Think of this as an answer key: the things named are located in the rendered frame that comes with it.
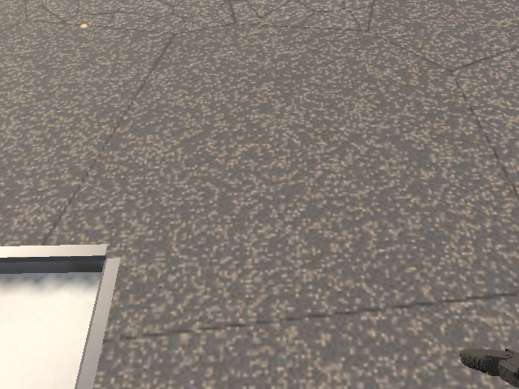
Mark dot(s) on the right robot hand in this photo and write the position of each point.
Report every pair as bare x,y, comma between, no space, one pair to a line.
495,362

